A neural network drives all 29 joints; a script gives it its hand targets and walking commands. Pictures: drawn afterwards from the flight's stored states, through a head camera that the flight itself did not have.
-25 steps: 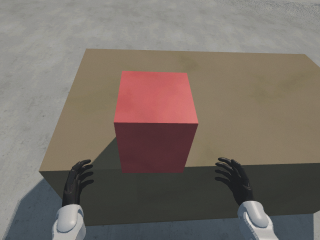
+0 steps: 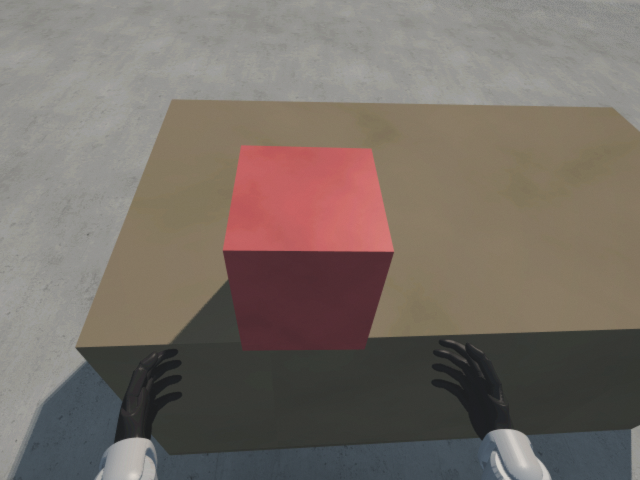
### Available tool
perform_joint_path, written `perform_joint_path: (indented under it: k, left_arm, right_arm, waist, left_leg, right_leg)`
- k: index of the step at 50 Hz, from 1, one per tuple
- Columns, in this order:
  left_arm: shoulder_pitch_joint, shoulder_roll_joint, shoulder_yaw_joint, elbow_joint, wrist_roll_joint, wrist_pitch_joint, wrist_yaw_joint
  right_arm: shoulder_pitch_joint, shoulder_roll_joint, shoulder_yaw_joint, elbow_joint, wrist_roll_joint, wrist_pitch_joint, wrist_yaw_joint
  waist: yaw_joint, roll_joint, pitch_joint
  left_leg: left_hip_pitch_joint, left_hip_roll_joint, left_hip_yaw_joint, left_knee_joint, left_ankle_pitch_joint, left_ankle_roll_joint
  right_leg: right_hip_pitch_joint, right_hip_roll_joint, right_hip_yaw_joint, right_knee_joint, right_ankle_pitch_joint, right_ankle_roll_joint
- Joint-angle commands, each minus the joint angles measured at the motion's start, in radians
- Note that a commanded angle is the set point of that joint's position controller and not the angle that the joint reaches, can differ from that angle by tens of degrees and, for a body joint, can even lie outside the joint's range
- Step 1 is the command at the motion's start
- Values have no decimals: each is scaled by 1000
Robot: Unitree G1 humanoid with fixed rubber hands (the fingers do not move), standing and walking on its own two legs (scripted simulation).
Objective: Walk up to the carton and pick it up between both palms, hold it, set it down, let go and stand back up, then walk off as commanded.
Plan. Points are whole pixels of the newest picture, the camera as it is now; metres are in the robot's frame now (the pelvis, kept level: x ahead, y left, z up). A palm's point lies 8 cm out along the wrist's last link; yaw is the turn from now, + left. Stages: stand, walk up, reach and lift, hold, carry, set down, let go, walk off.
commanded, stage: set down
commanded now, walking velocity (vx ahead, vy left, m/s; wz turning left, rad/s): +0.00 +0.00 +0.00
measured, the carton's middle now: (305, 251) +0.45 +0.02 +0.00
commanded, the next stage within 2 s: let go in 1.60 s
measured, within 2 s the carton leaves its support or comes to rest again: neither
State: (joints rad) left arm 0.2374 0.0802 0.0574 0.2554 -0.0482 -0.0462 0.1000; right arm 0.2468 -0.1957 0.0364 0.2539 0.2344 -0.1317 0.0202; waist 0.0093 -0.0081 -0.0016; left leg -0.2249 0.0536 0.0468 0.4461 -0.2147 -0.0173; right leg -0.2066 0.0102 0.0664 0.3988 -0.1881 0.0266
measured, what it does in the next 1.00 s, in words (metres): stands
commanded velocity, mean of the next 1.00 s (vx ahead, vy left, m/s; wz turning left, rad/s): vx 0.00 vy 0.00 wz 0.00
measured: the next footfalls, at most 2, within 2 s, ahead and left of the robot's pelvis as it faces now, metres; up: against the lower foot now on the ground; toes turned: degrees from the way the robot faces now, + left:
none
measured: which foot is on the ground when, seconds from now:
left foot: down 0.00-1.00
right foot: down 0.00-1.00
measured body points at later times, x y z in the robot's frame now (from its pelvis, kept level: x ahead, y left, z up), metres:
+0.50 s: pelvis +0.02 +0.00 +0.00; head +0.04 +0.01 +0.45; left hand +0.21 +0.21 -0.04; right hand +0.22 -0.21 -0.03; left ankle +0.01 +0.13 -0.74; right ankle +0.02 -0.14 -0.74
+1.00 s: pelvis +0.02 +0.00 +0.00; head +0.04 +0.01 +0.45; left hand +0.19 +0.21 -0.07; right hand +0.20 -0.22 -0.06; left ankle +0.01 +0.13 -0.74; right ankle +0.02 -0.14 -0.74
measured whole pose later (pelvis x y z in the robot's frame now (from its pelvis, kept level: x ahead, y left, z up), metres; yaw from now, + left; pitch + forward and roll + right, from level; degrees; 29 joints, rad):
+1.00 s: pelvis +0.02 +0.00 +0.00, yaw +0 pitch +0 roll +0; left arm 0.27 0.09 0.06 0.32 -0.05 0.08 0.03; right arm 0.25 -0.20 0.04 0.48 0.14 -0.17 0.01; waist 0.01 -0.01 0.05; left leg -0.20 0.05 0.05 0.43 -0.23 -0.02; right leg -0.18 0.01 0.07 0.40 -0.21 0.02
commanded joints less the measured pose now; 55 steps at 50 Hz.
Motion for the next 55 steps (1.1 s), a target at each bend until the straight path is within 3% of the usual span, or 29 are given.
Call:
perform_joint_path:
  k: [1, 24, 55]
  left_arm:
    - [-74, 155, -118, -173, -62, -4, -6]
    - [19, 178, -61, -65, 3, 26, -61]
    - [-74, 194, -54, 75, 54, 133, -66]
  right_arm:
    - [-67, -81, -98, -135, -101, -38, -4]
    - [-2, -110, -80, 37, -151, -85, -19]
    - [-98, -117, -103, 231, -233, -84, 0]
  waist:
    - [7, -43, -37]
    - [-10, -29, -61]
    - [-10, 2, -24]
  left_leg:
    - [230, -48, 10, -151, 1, -11]
    - [299, -59, 17, -112, 225, -22]
    - [255, -56, 30, -113, 105, -19]
  right_leg:
    - [-1, 19, -60, -139, -95, -70]
    - [47, 33, -77, -132, 110, -49]
    - [22, 26, -97, -111, 35, -50]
